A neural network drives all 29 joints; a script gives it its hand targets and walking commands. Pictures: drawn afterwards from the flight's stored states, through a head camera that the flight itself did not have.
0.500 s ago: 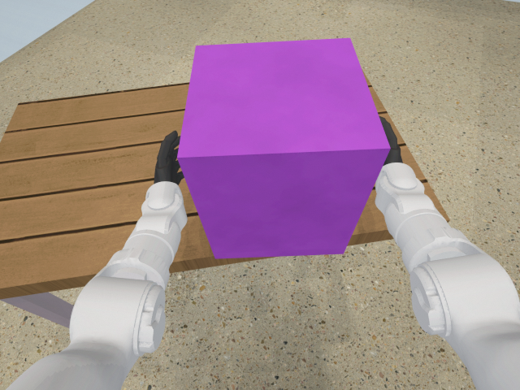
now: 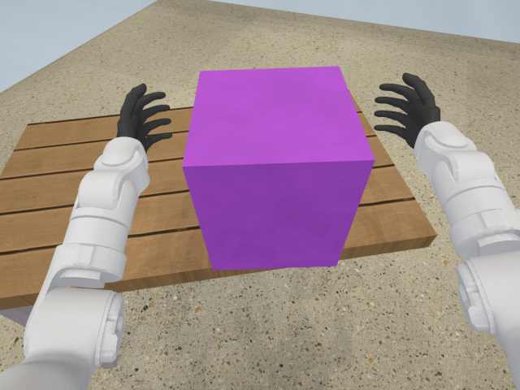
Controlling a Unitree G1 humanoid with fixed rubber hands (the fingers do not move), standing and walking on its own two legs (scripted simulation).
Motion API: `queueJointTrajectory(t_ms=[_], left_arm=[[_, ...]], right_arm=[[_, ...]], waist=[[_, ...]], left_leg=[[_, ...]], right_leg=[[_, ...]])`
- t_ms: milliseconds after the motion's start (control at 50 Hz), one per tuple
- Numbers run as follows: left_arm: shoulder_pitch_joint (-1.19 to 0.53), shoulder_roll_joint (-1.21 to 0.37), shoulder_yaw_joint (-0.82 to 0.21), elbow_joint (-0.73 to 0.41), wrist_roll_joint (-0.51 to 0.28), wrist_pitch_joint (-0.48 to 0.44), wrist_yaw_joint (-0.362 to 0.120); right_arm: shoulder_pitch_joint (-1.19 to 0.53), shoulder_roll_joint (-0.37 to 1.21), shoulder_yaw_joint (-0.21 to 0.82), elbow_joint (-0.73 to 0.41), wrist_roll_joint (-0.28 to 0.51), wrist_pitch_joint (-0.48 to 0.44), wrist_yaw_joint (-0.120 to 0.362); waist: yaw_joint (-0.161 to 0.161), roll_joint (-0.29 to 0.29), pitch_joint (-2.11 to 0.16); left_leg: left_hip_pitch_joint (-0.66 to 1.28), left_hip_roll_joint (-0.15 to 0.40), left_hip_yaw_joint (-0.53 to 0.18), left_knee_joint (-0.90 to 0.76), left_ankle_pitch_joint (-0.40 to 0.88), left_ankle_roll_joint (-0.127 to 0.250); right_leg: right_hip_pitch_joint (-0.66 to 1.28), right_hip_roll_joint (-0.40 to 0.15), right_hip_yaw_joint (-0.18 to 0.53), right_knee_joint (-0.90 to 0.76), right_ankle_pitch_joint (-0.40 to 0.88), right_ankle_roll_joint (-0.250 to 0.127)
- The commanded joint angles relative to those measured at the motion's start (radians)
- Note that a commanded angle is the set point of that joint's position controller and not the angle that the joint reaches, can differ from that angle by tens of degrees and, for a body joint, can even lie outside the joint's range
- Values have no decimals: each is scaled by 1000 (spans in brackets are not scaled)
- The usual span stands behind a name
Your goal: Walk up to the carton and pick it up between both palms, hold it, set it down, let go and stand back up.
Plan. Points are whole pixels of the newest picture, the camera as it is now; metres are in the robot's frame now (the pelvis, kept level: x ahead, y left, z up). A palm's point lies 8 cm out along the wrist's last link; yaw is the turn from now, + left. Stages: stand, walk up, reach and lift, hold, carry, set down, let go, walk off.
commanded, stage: set down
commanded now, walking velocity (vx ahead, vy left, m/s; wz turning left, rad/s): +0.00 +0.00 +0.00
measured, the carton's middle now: (272, 174) +0.47 +0.02 +0.07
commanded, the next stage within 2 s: none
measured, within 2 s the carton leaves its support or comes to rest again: neither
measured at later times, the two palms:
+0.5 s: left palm (101, 128) +0.41 +0.25 +0.21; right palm (439, 113) +0.45 -0.21 +0.21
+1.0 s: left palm (121, 194) +0.35 +0.23 +0.14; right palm (435, 170) +0.39 -0.20 +0.16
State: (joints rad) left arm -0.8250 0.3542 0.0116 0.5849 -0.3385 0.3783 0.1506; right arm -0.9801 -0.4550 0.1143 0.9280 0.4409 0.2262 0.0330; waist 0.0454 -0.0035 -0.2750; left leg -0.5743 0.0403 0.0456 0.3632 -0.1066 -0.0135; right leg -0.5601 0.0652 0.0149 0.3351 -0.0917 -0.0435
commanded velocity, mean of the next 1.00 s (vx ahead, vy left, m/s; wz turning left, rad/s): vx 0.00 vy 0.00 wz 0.00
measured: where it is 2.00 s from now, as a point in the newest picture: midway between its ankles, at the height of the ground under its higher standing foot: outside the picture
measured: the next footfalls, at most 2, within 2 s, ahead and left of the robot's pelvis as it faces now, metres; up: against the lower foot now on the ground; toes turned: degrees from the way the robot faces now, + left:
none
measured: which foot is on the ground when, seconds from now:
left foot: down 0.00-1.00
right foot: down 0.00-1.00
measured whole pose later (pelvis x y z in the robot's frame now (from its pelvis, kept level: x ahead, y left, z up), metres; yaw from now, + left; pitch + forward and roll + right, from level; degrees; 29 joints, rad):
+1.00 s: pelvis +0.01 +0.00 +0.01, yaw +1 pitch +4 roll +0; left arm -0.41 0.28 0.13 0.11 -0.21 0.62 0.08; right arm -0.56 -0.41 0.02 0.45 0.40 0.39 0.01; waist 0.00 -0.03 -0.08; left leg -0.21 0.02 0.02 0.24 -0.09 -0.01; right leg -0.20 0.05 0.01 0.24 -0.10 -0.05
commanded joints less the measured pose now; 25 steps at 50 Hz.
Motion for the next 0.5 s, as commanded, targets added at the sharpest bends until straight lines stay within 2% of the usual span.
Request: queueJointTrajectory(t_ms=[0, 60, 100, 220, 280, 340, 420, 480], left_arm=[[-654, 231, 57, -81, -20, 144, -9], [-695, 223, 39, 88, -11, 147, -27], [-715, 227, 28, 148, -13, 136, -37], [-808, 260, -6, 123, -50, 84, -46], [-779, 258, 1, 61, -46, 81, -53], [-684, 251, 36, -34, -19, 89, -68], [-470, 237, 113, -189, 44, 113, -100], [-330, 223, 154, -320, 71, 124, -116]], right_arm=[[-682, -227, -131, -172, -52, 131, -38], [-691, -200, -86, -5, -38, 172, -52], [-688, -195, -55, 70, -22, 181, -57], [-729, -212, -44, 79, -11, 176, -48], [-700, -227, -58, 33, -7, 169, -38], [-627, -241, -82, -54, -5, 158, -32], [-462, -244, -127, -206, -16, 144, -31], [-357, -236, -164, -357, -29, 135, -32]], waist=[[-15, -72, -471], [-19, -33, -355], [-27, -19, -306], [-49, 30, -327], [-54, 53, -361], [-57, 57, -416], [-60, 28, -440], [-62, -6, -409]], left_leg=[[332, -35, -38, -4, 73, 43], [320, -34, -44, -16, 41, 44], [336, -30, -44, -22, 42, 37], [415, -23, -46, -27, 69, 10], [464, -22, -53, -25, 129, -1], [516, -25, -61, -21, 238, -5], [551, -36, -69, -28, 366, -1], [530, -43, -70, -48, 359, 11]], right_leg=[[323, -37, 1, -3, 162, 116], [355, -52, -1, -25, 123, 112], [367, -54, -11, -41, 104, 105], [356, -49, -39, -64, 89, 73], [379, -45, -37, -68, 154, 56], [442, -39, -25, -70, 273, 41], [555, -33, -6, -72, 424, 25], [620, -33, 0, -71, 452, 19]])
